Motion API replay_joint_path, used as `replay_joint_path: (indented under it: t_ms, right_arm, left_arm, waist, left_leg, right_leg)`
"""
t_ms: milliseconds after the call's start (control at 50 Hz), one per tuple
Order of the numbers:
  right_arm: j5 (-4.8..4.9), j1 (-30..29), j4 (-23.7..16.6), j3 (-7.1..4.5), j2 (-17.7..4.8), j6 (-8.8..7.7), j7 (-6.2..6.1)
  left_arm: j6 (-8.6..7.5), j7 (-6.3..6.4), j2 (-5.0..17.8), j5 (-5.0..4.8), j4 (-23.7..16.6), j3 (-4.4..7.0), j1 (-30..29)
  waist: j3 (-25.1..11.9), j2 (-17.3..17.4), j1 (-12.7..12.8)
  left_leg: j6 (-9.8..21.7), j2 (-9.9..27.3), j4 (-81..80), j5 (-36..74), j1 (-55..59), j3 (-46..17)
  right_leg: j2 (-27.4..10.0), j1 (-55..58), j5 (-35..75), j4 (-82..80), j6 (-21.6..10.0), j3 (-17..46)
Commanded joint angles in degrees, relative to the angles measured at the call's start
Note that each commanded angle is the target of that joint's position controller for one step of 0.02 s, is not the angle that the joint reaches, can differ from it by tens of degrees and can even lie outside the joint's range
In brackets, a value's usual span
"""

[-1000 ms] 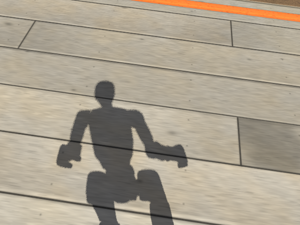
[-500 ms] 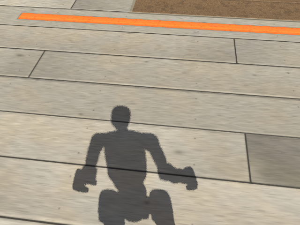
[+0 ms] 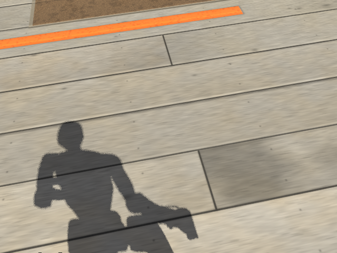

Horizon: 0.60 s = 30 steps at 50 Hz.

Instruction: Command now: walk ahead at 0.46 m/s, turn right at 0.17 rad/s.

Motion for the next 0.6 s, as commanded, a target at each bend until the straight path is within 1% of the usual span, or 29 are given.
replay_joint_path:
  t_ms: [20, 40, 80, 120, 140, 180, 220, 280, 320, 340, 360, 380, 400, 420, 440, 460, 480, 500, 520, 540, 560, 580, 600]
  right_arm:
    - [-0.63, -3.2, -5.5, -1.14, -6.4, -1.59, -0.02]
    - [-0.52, -1.9, -4.5, -1.08, -5.9, -0.78, 0.26]
    - [-0.6, -1.0, -3.1, -0.74, -4.2, 0.66, 0.37]
    - [-0.7, -3.9, -3.6, -0.49, -3.1, 1.28, 0.22]
    - [-0.68, -5.5, -3.9, -0.37, -2.6, 1.23, 0.28]
    - [-0.38, -8.3, -4.4, -0.17, -1.9, 0.76, 0.78]
    - [-0.19, -11.9, -5.3, 0.23, -1.0, 0.42, 1.46]
    - [-0.12, -16.5, -7.3, 0.87, 0.2, 0.15, 2.59]
    - [-0.18, -19.0, -8.9, 1.08, 0.5, -0.1, 3.55]
    - [-0.23, -19.7, -9.6, 1.08, 0.5, -0.22, 4.02]
    - [-0.27, -19.6, -10.2, 0.91, 0.0, -0.23, 4.37]
    - [-0.35, -18.7, -10.5, 0.54, -0.8, -0.08, 4.52]
    - [-0.41, -16.4, -10.4, -0.07, -2.0, 0.2, 4.48]
    - [-0.31, -10.9, -9.6, -1.14, -4.1, 0.43, 4.2]
    - [-0.12, -2.1, -8.2, -2.69, -7.0, 0.52, 3.41]
    - [-0.19, 6.5, -7.0, -4.0, -11.5, 1.33, 2.15]
    - [0.14, 5.1, -8.0, -4.45, -13.8, 1.09, 1.88]
    - [-0.08, 6.0, -8.0, -3.39, -9.2, 1.21, 1.61]
    - [-0.47, 3.9, -8.3, -2.84, -7.3, 1.17, 1.25]
    - [-0.46, 0.1, -8.8, -2.58, -6.6, 1.04, 1.27]
    - [-0.42, -3.2, -9.4, -2.07, -4.8, 0.91, 1.11]
    - [-1.14, -4.9, -10.2, -1.8, -4.6, 0.99, 0.83]
    - [-1.15, -5.8, -10.3, -1.91, -4.6, 1.01, 0.62]
  left_arm:
    - [-1.75, 0.18, 6.5, 1.4, -1.6, 1.91, 5.2]
    - [-2.16, 0.27, 6.1, 1.75, -1.2, 1.78, 3.9]
    - [-3.3, 0.43, 6.3, 1.57, 0.5, 1.84, 4.0]
    - [-3.89, 0.7, 6.5, 1.67, 2.4, 2.02, 5.3]
    - [-3.92, 0.93, 6.4, 1.7, 3.2, 2.0, 5.9]
    - [-3.93, 1.38, 6.7, 1.72, 4.2, 1.99, 6.1]
    - [-3.92, 1.82, 7.4, 1.5, 5.3, 2.15, 6.9]
    - [-3.39, 2.2, 8.0, 1.03, 7.8, 2.46, 9.7]
    - [-2.41, 2.5, 8.4, 0.85, 9.0, 2.69, 11.0]
    - [-1.82, 2.72, 8.7, 0.81, 9.3, 2.8, 11.3]
    - [-1.25, 3.03, 9.2, 0.86, 9.4, 2.92, 11.0]
    - [-0.68, 3.47, 10.0, 0.89, 9.3, 3.1, 10.8]
    - [-0.1, 4.0, 10.8, 0.91, 9.1, 3.26, 10.7]
    - [0.46, 4.4, 11.5, 1.17, 8.8, 3.34, 10.3]
    - [0.57, 4.63, 11.7, 0.98, 8.2, 3.24, 8.8]
    - [-0.36, 4.61, 9.1, 2.2, 6.8, 2.05, 9.8]
    - [-2.11, 3.1, 2.4, 2.44, 4.9, -0.13, 15.0]
    - [-4.42, 1.81, 8.1, 0.66, 4.3, 0.86, 9.4]
    - [-5.45, 1.24, 9.0, -1.41, 1.9, 0.99, 3.9]
    - [-5.98, 1.37, 7.8, -0.62, 1.2, 0.58, 2.2]
    - [-5.73, 1.75, 8.1, 1.05, 1.5, 1.01, 2.0]
    - [-5.11, 1.67, 7.9, 1.58, 1.6, 1.13, 3.2]
    - [-4.48, 1.73, 7.6, 1.9, 1.8, 1.1, 4.4]
  waist:
    - [-4.9, -6.4, 3.4]
    - [-4.5, -7.1, 2.2]
    - [-3.4, -5.5, 1.3]
    - [-1.0, -3.9, 2.1]
    - [-0.3, -3.6, 2.6]
    - [0.6, -3.9, 3.7]
    - [1.8, -3.8, 5.2]
    - [3.8, -2.8, 7.2]
    - [4.1, -2.5, 7.9]
    - [3.7, -2.8, 7.8]
    - [2.6, -3.6, 7.0]
    - [0.6, -5.1, 6.1]
    - [-2.0, -6.9, 4.5]
    - [-5.7, -7.8, 1.4]
    - [-10.1, -6.5, -3.8]
    - [-16.8, 0.8, -6.5]
    - [-23.7, 13.8, -0.8]
    - [-24.8, 4.8, -5.1]
    - [-16.1, 1.8, -4.7]
    - [-8.9, -4.3, -1.4]
    - [-6.0, -5.0, 0.6]
    - [-4.1, -2.6, 2.5]
    - [-3.4, -1.3, 3.6]
  left_leg:
    - [1.6, 5.0, 0.9, 8.8, -21.2, -3.7]
    - [1.4, 5.1, -0.1, 10.8, -18.3, -3.5]
    - [0.5, 4.6, -2.5, 13.8, -17.5, -2.9]
    - [-0.2, 4.0, -7.3, 18.9, -20.3, -3.7]
    - [-0.3, 3.3, -10.6, 21.9, -21.1, -4.3]
    - [0.0, 1.3, -19.0, 28.9, -19.4, -4.2]
    - [0.5, 0.2, -25.6, 33.3, -17.6, -2.2]
    - [1.7, -0.4, -31.9, 33.7, -19.2, -1.1]
    - [2.8, -1.1, -34.5, 30.1, -21.5, 0.2]
    - [3.5, -1.8, -35.2, 27.2, -21.8, 1.3]
    - [4.4, -3.1, -35.7, 24.0, -20.4, 3.0]
    - [5.4, -4.9, -35.3, 20.5, -17.8, 5.1]
    - [6.6, -6.9, -34.6, 16.9, -14.0, 6.9]
    - [8.2, -8.7, -34.5, 14.9, -6.7, 7.4]
    - [10.7, -9.3, -38.8, 18.9, 7.5, 5.6]
    - [14.9, 1.0, -38.0, 21.9, 26.9, -9.5]
    - [27.9, 15.5, -43.0, 14.0, 46.4, -43.2]
    - [25.7, 14.3, -48.2, 8.1, 46.8, -44.1]
    - [22.7, 12.3, -49.6, 8.7, 39.5, -34.9]
    - [20.8, 9.7, -51.2, 14.3, 29.2, -29.4]
    - [19.7, 7.4, -52.1, 20.0, 22.8, -25.1]
    - [19.8, 6.0, -53.7, 24.1, 17.1, -23.1]
    - [20.1, 5.1, -54.9, 26.4, 13.7, -22.0]
  right_leg:
    - [-16.2, 20.1, 1.5, -22.3, -10.3, 23.9]
    - [-15.3, 17.2, 5.1, -23.9, -10.0, 20.8]
    - [-14.7, 15.1, 12.7, -26.1, -9.8, 14.9]
    - [-14.0, 15.5, 17.4, -27.5, -8.8, 10.0]
    - [-13.4, 16.2, 19.1, -27.8, -8.0, 7.6]
    - [-11.9, 16.3, 19.7, -28.6, -5.8, 2.8]
    - [-12.0, 16.9, 19.3, -30.1, -4.2, 0.3]
    - [-13.8, 22.7, 22.1, -29.7, -3.4, -1.7]
    - [-15.3, 28.3, 27.7, -27.1, -3.3, -2.6]
    - [-15.8, 30.8, 32.7, -25.1, -3.1, -3.1]
    - [-16.0, 32.6, 41.7, -22.1, -2.7, -3.9]
    - [-16.0, 34.0, 52.8, -18.2, -2.2, -4.6]
    - [-16.0, 35.2, 63.5, -13.0, -1.8, -5.1]
    - [-15.7, 34.2, 69.2, -4.8, -1.4, -5.7]
    - [-14.2, 27.3, 65.7, 7.4, -0.1, -7.1]
    - [-10.7, 11.8, 39.4, 25.3, 1.7, -7.2]
    - [3.0, -13.4, -16.9, 47.1, 6.1, 0.3]
    - [-0.1, -19.7, -15.6, 49.3, 4.5, 10.4]
    - [-2.9, -21.9, -11.2, 45.8, 3.7, 10.0]
    - [-5.1, -20.8, -8.2, 39.3, 3.5, 8.6]
    - [-6.9, -18.0, -6.4, 33.8, 4.1, 8.1]
    - [-7.5, -14.6, -5.4, 32.3, 5.0, 7.8]
    - [-7.8, -13.0, -5.0, 30.1, 6.1, 7.2]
